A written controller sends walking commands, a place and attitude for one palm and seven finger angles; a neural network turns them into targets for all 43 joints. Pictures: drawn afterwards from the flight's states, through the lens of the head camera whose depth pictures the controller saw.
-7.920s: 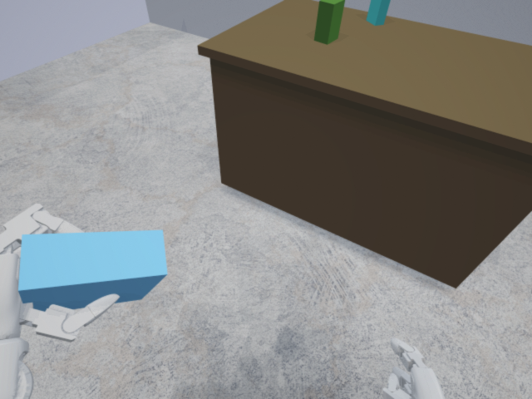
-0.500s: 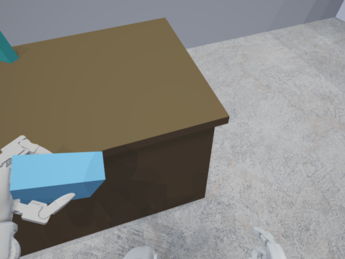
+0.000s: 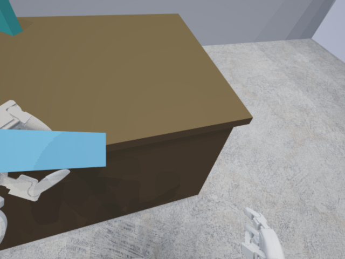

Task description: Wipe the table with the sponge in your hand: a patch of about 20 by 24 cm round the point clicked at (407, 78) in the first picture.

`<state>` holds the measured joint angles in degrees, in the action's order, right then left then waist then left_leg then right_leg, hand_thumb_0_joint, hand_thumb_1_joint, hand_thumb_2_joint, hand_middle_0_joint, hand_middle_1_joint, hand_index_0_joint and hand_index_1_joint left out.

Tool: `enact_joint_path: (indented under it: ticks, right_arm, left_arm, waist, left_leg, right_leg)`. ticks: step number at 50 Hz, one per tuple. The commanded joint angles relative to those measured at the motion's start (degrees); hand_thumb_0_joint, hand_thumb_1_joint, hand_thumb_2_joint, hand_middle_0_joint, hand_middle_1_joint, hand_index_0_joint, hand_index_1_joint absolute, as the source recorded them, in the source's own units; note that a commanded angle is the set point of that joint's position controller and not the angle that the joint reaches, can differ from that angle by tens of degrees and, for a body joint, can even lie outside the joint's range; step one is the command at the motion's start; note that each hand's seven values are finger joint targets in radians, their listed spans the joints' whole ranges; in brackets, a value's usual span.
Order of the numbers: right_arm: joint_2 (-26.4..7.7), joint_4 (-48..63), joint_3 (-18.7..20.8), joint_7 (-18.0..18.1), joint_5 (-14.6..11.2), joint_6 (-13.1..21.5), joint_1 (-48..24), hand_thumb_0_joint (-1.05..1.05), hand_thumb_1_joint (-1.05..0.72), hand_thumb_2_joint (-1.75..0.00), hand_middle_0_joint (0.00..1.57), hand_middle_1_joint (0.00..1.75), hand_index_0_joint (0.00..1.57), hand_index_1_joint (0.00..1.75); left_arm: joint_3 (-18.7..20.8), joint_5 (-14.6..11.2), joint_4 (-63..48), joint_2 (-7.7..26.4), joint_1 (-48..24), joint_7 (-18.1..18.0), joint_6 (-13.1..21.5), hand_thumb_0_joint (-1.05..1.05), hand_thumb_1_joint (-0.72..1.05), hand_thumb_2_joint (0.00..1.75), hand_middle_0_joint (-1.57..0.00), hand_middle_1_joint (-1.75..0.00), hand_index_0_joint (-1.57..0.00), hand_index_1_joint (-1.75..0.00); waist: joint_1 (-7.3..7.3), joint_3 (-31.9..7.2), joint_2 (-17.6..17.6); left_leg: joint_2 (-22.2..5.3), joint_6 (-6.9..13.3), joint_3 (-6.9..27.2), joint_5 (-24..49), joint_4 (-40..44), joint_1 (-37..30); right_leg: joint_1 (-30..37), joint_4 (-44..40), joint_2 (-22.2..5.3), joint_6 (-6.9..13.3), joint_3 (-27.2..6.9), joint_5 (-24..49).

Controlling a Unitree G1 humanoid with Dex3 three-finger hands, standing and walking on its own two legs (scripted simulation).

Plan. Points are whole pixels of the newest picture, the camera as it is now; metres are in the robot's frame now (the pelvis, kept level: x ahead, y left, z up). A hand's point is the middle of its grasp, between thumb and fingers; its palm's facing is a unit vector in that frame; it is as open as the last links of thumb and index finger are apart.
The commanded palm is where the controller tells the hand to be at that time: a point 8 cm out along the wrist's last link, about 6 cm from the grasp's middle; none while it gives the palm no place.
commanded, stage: come to a stop and stand still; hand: left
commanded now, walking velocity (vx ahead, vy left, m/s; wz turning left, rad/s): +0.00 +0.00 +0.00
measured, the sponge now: (67, 152) +0.24 +0.21 +0.17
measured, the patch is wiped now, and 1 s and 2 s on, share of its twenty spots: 0.00 0.00 0.00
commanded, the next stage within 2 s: look again from close up in 1.22 s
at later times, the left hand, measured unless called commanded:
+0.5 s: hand out of the picture +0.17 +0.34 +0.18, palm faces +0.42 -0.84 -0.35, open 9.6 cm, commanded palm +0.12 +0.38 +0.18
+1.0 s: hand out of the picture +0.16 +0.43 +0.16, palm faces +0.39 -0.79 -0.47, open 9.6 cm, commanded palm +0.11 +0.45 +0.18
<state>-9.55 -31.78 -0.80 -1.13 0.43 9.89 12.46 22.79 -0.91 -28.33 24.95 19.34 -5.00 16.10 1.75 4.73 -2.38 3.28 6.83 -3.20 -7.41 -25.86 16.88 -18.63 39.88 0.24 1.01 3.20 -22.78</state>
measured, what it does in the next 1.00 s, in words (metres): steps to the left: right foot, then left foot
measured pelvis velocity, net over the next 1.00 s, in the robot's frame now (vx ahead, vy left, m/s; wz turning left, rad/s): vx -0.04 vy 0.17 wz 0.01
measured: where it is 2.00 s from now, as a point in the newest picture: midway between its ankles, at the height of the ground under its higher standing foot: outside the picture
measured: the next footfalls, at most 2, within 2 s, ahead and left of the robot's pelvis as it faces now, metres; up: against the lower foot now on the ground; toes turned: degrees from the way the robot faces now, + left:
right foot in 0.10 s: +0.03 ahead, -0.10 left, +0.00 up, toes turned +0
left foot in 0.58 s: +0.01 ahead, +0.29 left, +0.00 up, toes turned -1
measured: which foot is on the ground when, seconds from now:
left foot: down 0.00-0.42, up 0.44-0.56, down 0.58-1.00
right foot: up 0.00-0.08, down 0.10-0.58, up 0.60-0.72, down 0.74-1.00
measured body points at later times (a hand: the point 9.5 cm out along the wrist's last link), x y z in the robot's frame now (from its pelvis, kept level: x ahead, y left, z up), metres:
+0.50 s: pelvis -0.03 +0.10 -0.02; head -0.01 +0.14 +0.43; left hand +0.15 +0.39 +0.20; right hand +0.17 -0.13 -0.06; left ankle -0.03 +0.15 -0.66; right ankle +0.00 -0.04 -0.74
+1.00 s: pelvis -0.04 +0.17 -0.01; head -0.04 +0.17 +0.44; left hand +0.13 +0.47 +0.19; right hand +0.09 -0.07 -0.10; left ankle -0.03 +0.29 -0.74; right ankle +0.00 +0.07 -0.74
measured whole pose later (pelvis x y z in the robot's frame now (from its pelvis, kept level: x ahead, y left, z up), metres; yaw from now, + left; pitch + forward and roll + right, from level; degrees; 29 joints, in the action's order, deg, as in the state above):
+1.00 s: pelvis -0.04 +0.17 -0.01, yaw +1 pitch -1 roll +0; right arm -12.9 -37.6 -0.9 2.3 0.0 5.3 15.6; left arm 23.2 -1.8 -25.7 23.4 28.6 -6.3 13.0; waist -0.9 1.0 -0.3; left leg 1.0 0.8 1.4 -15.2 -31.5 14.9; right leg -17.8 32.6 0.9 1.0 0.1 -13.5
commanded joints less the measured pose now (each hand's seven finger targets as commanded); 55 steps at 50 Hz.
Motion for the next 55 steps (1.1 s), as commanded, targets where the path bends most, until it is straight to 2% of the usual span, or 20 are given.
enact_joint_path:
  ticks: [1, 7, 10, 15, 19, 20, 21, 22, 23, 24, 26, 27, 29, 30, 31, 36, 40, 46, 49, 55]
  right_arm:
    - [-9.63, 8.05, 3.25, 0.81, 0.02, 3.92, -2.90, 0.00, -0.90, -0.90, 0.20, 0.30, 0.20, 0.30]
    - [-9.43, 7.20, 2.84, 1.42, 0.97, 0.58, -4.16, 0.00, -0.90, -0.90, 0.20, 0.30, 0.20, 0.30]
    - [-9.15, 7.62, 2.52, 1.95, -0.31, -0.42, -5.91, 0.00, -0.90, -0.90, 0.20, 0.30, 0.20, 0.30]
    - [-9.98, 6.93, 2.49, 2.92, -0.88, 0.67, -6.95, 0.00, -0.90, -0.90, 0.20, 0.30, 0.20, 0.30]
    - [-8.55, 10.48, 4.94, 2.09, 1.14, 2.44, -8.30, 0.00, -0.90, -0.90, 0.20, 0.30, 0.20, 0.30]
    - [-9.17, 9.60, 5.55, 1.33, 1.01, 2.77, -7.45, 0.00, -0.90, -0.90, 0.20, 0.30, 0.20, 0.30]
    - [-10.02, 7.47, 6.16, 0.29, -1.59, 1.89, -4.43, 0.00, -0.90, -0.90, 0.20, 0.30, 0.20, 0.30]
    - [-10.52, 7.38, 5.89, 0.61, -3.41, 0.08, -5.11, 0.00, -0.90, -0.90, 0.20, 0.30, 0.20, 0.30]
    - [-7.91, 6.00, 5.58, 0.38, -3.59, -0.62, -5.73, 0.00, -0.90, -0.90, 0.20, 0.30, 0.20, 0.30]
    - [-4.88, 9.05, 2.73, -1.38, -2.21, -0.04, -8.17, 0.00, -0.90, -0.90, 0.20, 0.30, 0.20, 0.30]
    - [-7.76, 5.20, 3.38, -0.27, -1.21, -0.83, -5.36, 0.00, -0.90, -0.90, 0.20, 0.30, 0.20, 0.30]
    - [-10.01, 3.78, 4.36, 0.21, -1.29, -1.38, -5.40, 0.00, -0.90, -0.90, 0.20, 0.30, 0.20, 0.30]
    - [-12.02, 5.37, 6.29, 1.10, 0.17, -0.93, -4.62, 0.00, -0.90, -0.90, 0.20, 0.30, 0.20, 0.30]
    - [-9.89, 3.89, 6.28, 1.02, -0.31, -0.08, -2.39, 0.00, -0.90, -0.90, 0.20, 0.30, 0.20, 0.30]
    - [-8.08, 5.57, 5.13, 1.31, -0.77, 0.84, -4.06, 0.00, -0.90, -0.90, 0.20, 0.30, 0.20, 0.30]
    - [-8.65, 6.60, 2.19, 0.10, -0.32, 1.38, -8.37, 0.00, -0.90, -0.90, 0.20, 0.30, 0.20, 0.30]
    - [-8.25, 6.62, 2.42, 0.68, -0.79, 0.61, -5.69, 0.00, -0.90, -0.90, 0.20, 0.30, 0.20, 0.30]
    - [-7.12, 3.63, 0.91, 3.35, -0.57, -1.40, -4.23, 0.00, -0.90, -0.90, 0.20, 0.30, 0.20, 0.30]
    - [-9.06, 5.34, 2.18, 4.86, -1.13, -0.31, -6.18, 0.00, -0.90, -0.90, 0.20, 0.30, 0.20, 0.30]
    - [-9.10, 4.96, 1.91, 5.09, -0.77, 1.52, -6.92, 0.00, -0.90, -0.90, 0.20, 0.30, 0.20, 0.30]
  left_arm:
    - [4.06, -1.75, -11.76, 6.51, -2.34, -0.89, 2.85, 0.00, 0.10, 1.30, -1.20, -1.60, -1.20, -1.60]
    - [3.32, -1.76, -3.25, 6.11, -3.59, -1.33, -1.18, 0.00, 0.10, 1.30, -1.20, -1.60, -1.20, -1.60]
    - [2.27, -2.03, -5.16, 4.66, -2.78, -0.92, -2.19, 0.00, 0.10, 1.30, -1.20, -1.60, -1.20, -1.60]
    - [0.99, -0.93, -14.12, 4.65, -12.82, -1.12, -2.05, 0.00, 0.10, 1.30, -1.20, -1.60, -1.20, -1.60]
    - [5.37, -2.73, -19.57, 8.85, -10.78, -2.35, -3.99, 0.00, 0.10, 1.30, -1.20, -1.60, -1.20, -1.60]
    - [5.92, -2.33, -16.99, 9.17, -3.92, -2.84, -3.22, 0.00, 0.10, 1.30, -1.20, -1.60, -1.20, -1.60]
    - [6.15, -0.91, -16.11, 10.11, 3.25, -3.21, -2.29, 0.00, 0.10, 1.30, -1.20, -1.60, -1.20, -1.60]
    - [0.48, -0.27, -16.93, 2.74, -0.60, -1.89, -2.02, 0.00, 0.10, 1.30, -1.20, -1.60, -1.20, -1.60]
    - [3.26, -1.58, -18.24, 5.93, -6.76, -0.17, -2.11, 0.00, 0.10, 1.30, -1.20, -1.60, -1.20, -1.60]
    - [6.06, -2.84, -20.60, 9.51, -8.07, 0.97, -2.98, 0.00, 0.10, 1.30, -1.20, -1.60, -1.20, -1.60]
    - [6.22, -1.56, -15.45, 5.46, -5.70, -0.84, -0.97, 0.00, 0.10, 1.30, -1.20, -1.60, -1.20, -1.60]
    - [2.69, -1.65, -13.88, 2.61, -7.13, -1.42, -0.35, 0.00, 0.10, 1.30, -1.20, -1.60, -1.20, -1.60]
    - [2.00, -0.61, -14.17, 3.21, -8.64, -2.40, -0.60, 0.00, 0.10, 1.30, -1.20, -1.60, -1.20, -1.60]
    - [6.32, -0.63, -15.53, 9.59, -12.65, -1.98, 0.13, 0.00, 0.10, 1.30, -1.20, -1.60, -1.20, -1.60]
    - [7.13, 0.11, -11.34, 8.75, -9.22, -1.86, 0.07, 0.00, 0.10, 1.30, -1.20, -1.60, -1.20, -1.60]
    - [7.29, -0.50, -19.41, 8.47, -3.81, -1.88, 1.15, 0.00, 0.10, 1.30, -1.20, -1.60, -1.20, -1.60]
    - [8.51, -1.75, -13.67, 8.74, 4.24, -2.53, 0.16, 0.00, 0.10, 1.30, -1.20, -1.60, -1.20, -1.60]
    - [7.97, -2.11, -4.52, 6.00, 7.88, -3.54, -1.05, 0.00, 0.10, 1.30, -1.20, -1.60, -1.20, -1.60]
    - [5.34, -1.90, -6.38, 4.89, 0.53, -2.94, -0.43, 0.00, 0.10, 1.30, -1.20, -1.60, -1.20, -1.60]
    - [-0.67, 0.17, -12.93, 3.38, -11.04, -2.44, -0.57, 0.00, 0.10, 1.30, -1.20, -1.60, -1.20, -1.60]
  waist:
    - [-0.50, -11.41, 11.53]
    - [0.67, -10.41, 3.87]
    - [-0.52, -9.38, -10.34]
    - [-1.50, -8.95, 16.87]
    - [4.36, -9.02, 26.91]
    - [7.23, -9.19, 16.78]
    - [8.70, -11.26, -22.19]
    - [1.09, -6.01, -23.50]
    - [-0.52, -7.63, -13.16]
    - [-1.35, -5.20, -0.35]
    - [-1.74, -9.24, 4.77]
    - [-3.32, -10.54, 18.88]
    - [-3.34, -4.70, 37.09]
    - [-3.15, -3.94, 23.98]
    - [-2.55, -3.74, 10.65]
    - [-0.28, -12.12, 13.78]
    - [-0.33, -12.35, -6.64]
    - [-1.93, -11.00, -1.25]
    - [-1.08, -8.78, 7.75]
    - [-0.57, -5.99, 12.28]
  left_leg:
    - [-12.80, -8.42, 15.13, -19.31, 17.74, -4.01]
    - [-5.50, -17.54, 7.49, -14.53, 11.72, -2.35]
    - [-3.66, -7.54, 9.41, -7.98, -9.97, -12.32]
    - [-12.38, -10.68, 24.45, -30.74, 23.13, -7.56]
    - [-2.08, -35.84, 1.90, 4.31, 24.43, 2.10]
    - [4.99, -38.64, -5.07, 15.35, -0.40, 6.24]
    - [6.85, -26.87, 4.88, -10.06, -52.48, -1.85]
    - [-2.56, -11.77, 23.88, -30.64, -73.86, 4.15]
    - [-4.38, 15.70, 26.67, -30.40, -78.42, 10.58]
    - [-10.43, 21.38, 29.93, -32.29, -53.05, 18.67]
    - [-6.81, -5.08, 11.94, -12.95, -13.16, -3.91]
    - [-2.56, -25.65, 9.45, -1.28, -3.57, -12.79]
    - [-15.37, -3.28, 25.35, 4.50, 6.51, -7.55]
    - [-17.45, 5.95, 31.27, 4.14, 5.20, 1.46]
    - [-16.17, 5.64, 26.85, 15.43, 1.79, -3.26]
    - [-11.32, -0.55, 17.98, 3.77, -0.85, 7.75]
    - [-1.44, -5.62, 7.10, -17.54, -23.44, 11.73]
    - [-2.94, -5.64, 3.80, -5.98, 0.05, -6.35]
    - [-11.78, -2.00, 14.43, -5.46, 8.20, -2.45]
    - [-9.83, -2.96, 13.09, -11.54, 11.38, 2.34]
  right_leg:
    - [6.64, -9.71, 1.88, 0.26, 0.97, 1.79]
    - [14.21, -24.38, -1.03, 3.69, -2.56, 3.87]
    - [-5.20, -26.69, -11.79, 7.89, -14.68, 0.19]
    - [-0.52, 0.19, 4.24, -0.48, -2.46, -4.20]
    - [19.26, -6.53, 8.28, 1.47, 8.43, -8.86]
    - [25.70, -20.96, 2.76, 5.86, 6.99, -7.09]
    - [7.94, -27.45, -18.32, 13.33, -10.44, 9.42]
    - [-8.65, -17.18, -24.12, 14.89, -19.39, 18.47]
    - [-6.16, -13.89, -24.32, 14.46, -15.87, 19.47]
    - [1.07, -9.15, -28.10, 12.37, -26.31, 23.33]
    - [-9.02, -5.15, -11.45, 5.82, -10.67, 7.20]
    - [-11.24, 5.98, -3.31, 4.29, -2.88, 5.97]
    - [-16.33, 28.10, 4.07, -0.39, -1.73, -13.12]
    - [-13.88, 30.22, 5.24, -0.92, -5.21, -12.01]
    - [-14.90, 21.37, 3.16, -0.72, -3.93, -10.52]
    - [15.63, -6.86, 1.48, -0.86, -4.02, 7.61]
    - [13.88, -26.95, -17.87, 8.89, -32.45, -5.32]
    - [1.13, -17.07, -6.36, 2.68, -9.19, 2.14]
    - [3.87, -9.77, -0.22, -1.20, -4.90, 6.67]
    - [9.46, -10.07, 0.30, -1.66, -3.09, 9.93]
